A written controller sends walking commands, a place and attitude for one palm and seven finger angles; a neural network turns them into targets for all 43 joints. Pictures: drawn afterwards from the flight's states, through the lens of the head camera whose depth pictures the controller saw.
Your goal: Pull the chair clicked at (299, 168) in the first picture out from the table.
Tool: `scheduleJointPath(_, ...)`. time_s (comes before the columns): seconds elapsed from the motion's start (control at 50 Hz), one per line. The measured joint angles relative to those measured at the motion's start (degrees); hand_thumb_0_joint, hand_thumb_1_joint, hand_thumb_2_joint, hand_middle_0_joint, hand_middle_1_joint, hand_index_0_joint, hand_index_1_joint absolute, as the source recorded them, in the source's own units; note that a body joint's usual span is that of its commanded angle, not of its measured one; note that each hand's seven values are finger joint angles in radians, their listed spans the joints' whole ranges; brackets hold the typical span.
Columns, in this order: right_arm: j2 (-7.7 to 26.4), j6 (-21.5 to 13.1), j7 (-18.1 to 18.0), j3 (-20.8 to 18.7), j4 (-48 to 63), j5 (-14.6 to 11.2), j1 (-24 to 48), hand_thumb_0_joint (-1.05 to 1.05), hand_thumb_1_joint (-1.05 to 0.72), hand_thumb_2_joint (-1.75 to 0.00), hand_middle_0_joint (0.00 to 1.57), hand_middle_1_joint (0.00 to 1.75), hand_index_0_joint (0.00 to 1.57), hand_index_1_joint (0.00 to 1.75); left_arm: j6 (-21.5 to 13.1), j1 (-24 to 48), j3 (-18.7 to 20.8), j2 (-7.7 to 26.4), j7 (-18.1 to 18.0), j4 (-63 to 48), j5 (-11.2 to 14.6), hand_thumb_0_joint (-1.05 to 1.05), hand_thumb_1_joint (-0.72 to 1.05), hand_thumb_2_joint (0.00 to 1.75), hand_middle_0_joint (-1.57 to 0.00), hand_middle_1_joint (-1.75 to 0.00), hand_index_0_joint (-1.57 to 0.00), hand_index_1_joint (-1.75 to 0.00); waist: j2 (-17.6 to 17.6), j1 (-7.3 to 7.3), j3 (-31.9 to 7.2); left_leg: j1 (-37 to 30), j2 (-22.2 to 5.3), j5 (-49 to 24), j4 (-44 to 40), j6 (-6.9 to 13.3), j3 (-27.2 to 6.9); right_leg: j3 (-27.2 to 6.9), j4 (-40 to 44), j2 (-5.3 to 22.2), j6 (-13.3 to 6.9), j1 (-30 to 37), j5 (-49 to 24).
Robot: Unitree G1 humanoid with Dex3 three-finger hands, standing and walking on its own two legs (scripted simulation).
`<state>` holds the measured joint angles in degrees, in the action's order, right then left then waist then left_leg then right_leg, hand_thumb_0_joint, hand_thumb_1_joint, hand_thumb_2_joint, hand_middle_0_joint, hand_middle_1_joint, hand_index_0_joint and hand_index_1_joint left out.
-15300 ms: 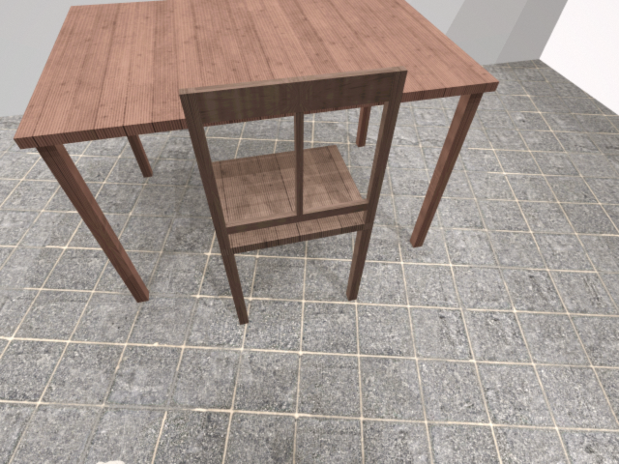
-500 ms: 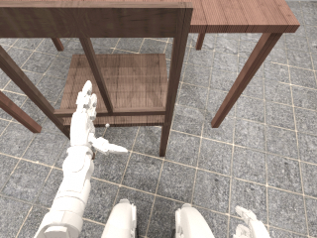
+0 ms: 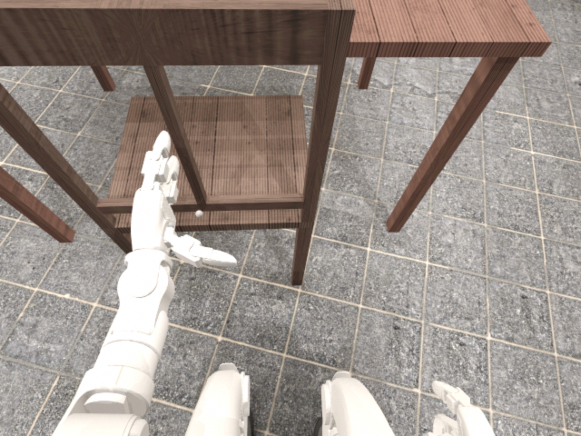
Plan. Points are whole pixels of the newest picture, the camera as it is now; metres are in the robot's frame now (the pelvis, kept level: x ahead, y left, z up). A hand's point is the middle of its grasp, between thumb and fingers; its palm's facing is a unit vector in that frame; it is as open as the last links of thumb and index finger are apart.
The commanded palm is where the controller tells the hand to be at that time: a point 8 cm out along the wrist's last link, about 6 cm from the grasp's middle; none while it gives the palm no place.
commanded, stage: push the fingers through the gap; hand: left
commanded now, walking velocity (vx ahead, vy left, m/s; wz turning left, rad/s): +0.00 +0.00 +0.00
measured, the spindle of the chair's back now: (183, 147) +0.52 +0.16 +0.03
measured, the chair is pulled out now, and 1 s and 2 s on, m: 0.00 0.00 0.00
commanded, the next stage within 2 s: hook a spindle and tug to test in 1.34 s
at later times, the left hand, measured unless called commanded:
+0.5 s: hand (202, 183) +0.45 +0.13 +0.03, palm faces +0.05 -1.00 -0.02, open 16.9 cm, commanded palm +0.43 +0.17 +0.03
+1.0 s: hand (205, 159) +0.50 +0.13 +0.03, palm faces +0.06 -1.00 -0.03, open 17.0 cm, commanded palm +0.47 +0.17 +0.03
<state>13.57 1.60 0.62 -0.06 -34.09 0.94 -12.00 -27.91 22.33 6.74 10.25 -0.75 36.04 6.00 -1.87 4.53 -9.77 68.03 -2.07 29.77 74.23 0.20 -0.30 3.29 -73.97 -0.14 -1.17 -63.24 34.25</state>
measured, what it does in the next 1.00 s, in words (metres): stands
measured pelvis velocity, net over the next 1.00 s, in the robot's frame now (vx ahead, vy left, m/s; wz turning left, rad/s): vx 0.00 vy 0.00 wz -0.02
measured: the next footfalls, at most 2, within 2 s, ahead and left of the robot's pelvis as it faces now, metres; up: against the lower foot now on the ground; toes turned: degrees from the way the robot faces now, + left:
none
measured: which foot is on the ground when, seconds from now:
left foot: down 0.00-1.00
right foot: down 0.00-1.00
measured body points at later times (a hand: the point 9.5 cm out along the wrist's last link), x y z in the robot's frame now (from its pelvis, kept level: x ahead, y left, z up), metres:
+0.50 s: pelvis +0.00 +0.00 +0.00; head +0.13 +0.01 +0.43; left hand +0.45 +0.18 +0.03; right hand +0.06 -0.26 -0.13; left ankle +0.04 +0.12 -0.62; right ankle +0.01 -0.11 -0.62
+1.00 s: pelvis +0.00 +0.00 -0.01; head +0.15 +0.01 +0.42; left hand +0.49 +0.18 +0.03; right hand +0.03 -0.26 -0.13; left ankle +0.04 +0.12 -0.62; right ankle +0.01 -0.11 -0.62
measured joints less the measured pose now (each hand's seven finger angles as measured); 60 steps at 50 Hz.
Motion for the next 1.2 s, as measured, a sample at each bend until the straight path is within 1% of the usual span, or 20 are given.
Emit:
scheduleJointPath(0.12, 0.1, 0.4, 0.0, 0.1, -0.7, -0.1, -1.2, 0.01, -0.90, -0.90, 0.20, 0.30, 0.20, 0.30, 0.5, 2.5, 1.5, 0.3, 0.5, 3.4, 0.1, -0.01, -0.50, 0.30, -0.06, -0.08, -0.06, -0.09, -0.1, 0.33, 0.0, 0.1, -0.1, -0.3, -0.5, 0.1, 0.1, -0.1, 0.5, -0.1, 0.1, -0.2, -0.4)
scheduleJointPath(0.24, 0.3, 0.3, 0.2, -0.1, -1.5, 0.2, -2.3, 0.01, -0.90, -0.90, 0.20, 0.30, 0.20, 0.30, -0.8, 5.2, 2.9, 0.9, 0.4, 6.0, -0.2, -0.01, -0.50, 0.30, -0.06, -0.08, -0.06, -0.08, -0.1, 1.05, -0.1, 0.7, -0.2, -0.3, -0.5, 0.1, 0.2, -0.2, 0.6, -0.2, 0.1, -0.8, -0.5)
scheduleJointPath(0.46, 0.5, 1.1, 0.7, -0.3, -2.2, 0.7, -3.7, 0.01, -0.90, -0.90, 0.20, 0.30, 0.20, 0.30, -1.5, 11.1, 5.7, 2.4, 0.3, 12.5, -1.2, -0.01, -0.50, 0.30, -0.06, -0.08, -0.06, -0.08, -0.3, 2.35, -0.1, 1.8, -0.4, -0.3, -0.3, 0.2, 0.4, -0.5, 0.4, -0.4, 0.2, -2.1, -0.7)
scheduleJointPath(0.66, 0.4, 2.0, 1.2, -0.2, -2.9, 1.3, -4.3, 0.01, -0.90, -0.90, 0.20, 0.30, 0.20, 0.30, -2.6, 15.8, 7.1, 3.1, -0.8, 17.7, -2.3, -0.01, -0.50, 0.30, -0.06, -0.08, -0.05, -0.08, -0.5, 2.79, -0.1, 2.8, -0.4, -0.4, -0.1, 0.2, 0.3, -0.4, 0.3, -0.4, 0.2, -2.9, -0.8)
scheduleJointPath(0.78, 0.2, 2.4, 1.4, -0.2, -3.2, 1.7, -4.4, 0.01, -0.90, -0.90, 0.20, 0.30, 0.20, 0.30, -3.6, 18.9, 8.2, 3.9, -1.0, 20.9, -2.7, -0.01, -0.50, 0.30, -0.06, -0.08, -0.04, -0.08, -0.6, 3.19, 0.0, 3.7, -0.4, -0.4, 0.3, 0.2, 0.1, -0.2, -0.1, -0.4, 0.1, -3.8, -0.7)
scheduleJointPath(0.94, 0.4, 3.3, 1.6, 0.1, -3.2, 2.0, -4.7, 0.01, -0.90, -0.90, 0.20, 0.30, 0.20, 0.30, -3.7, 22.9, 9.6, 5.9, -0.2, 24.9, -3.4, -0.01, -0.50, 0.30, -0.06, -0.08, -0.04, -0.08, -0.7, 4.02, 0.1, 4.9, -0.5, -0.3, 1.0, 0.1, -0.2, 0.0, -0.5, -0.6, 0.0, -4.9, -0.7)
scheduleJointPath(1.08, 0.4, 4.1, 1.8, 0.2, -3.1, 2.1, -5.3, 0.01, -0.90, -0.90, 0.20, 0.30, 0.20, 0.30, -4.0, 23.5, 10.7, 6.5, 0.6, 25.3, -3.7, -0.01, -0.50, 0.30, -0.06, -0.08, -0.05, -0.08, -0.6, 4.33, 0.1, 5.5, -0.7, -0.2, 1.2, 0.1, -0.3, 0.1, -0.6, -0.8, 0.0, -5.5, -0.8)
scheduleJointPath(1.2, 0.4, 4.5, 1.9, 0.3, -2.7, 2.0, -5.5, 0.01, -0.90, -0.90, 0.20, 0.30, 0.20, 0.30, -3.1, 23.4, 10.9, 7.0, 0.7, 25.1, -3.5, -0.01, -0.50, 0.30, -0.06, -0.08, -0.06, -0.08, -0.6, 4.67, 0.3, 5.3, -0.8, -0.3, 1.0, 0.2, -0.2, 0.0, -0.2, -1.0, 0.1, -5.2, -1.0)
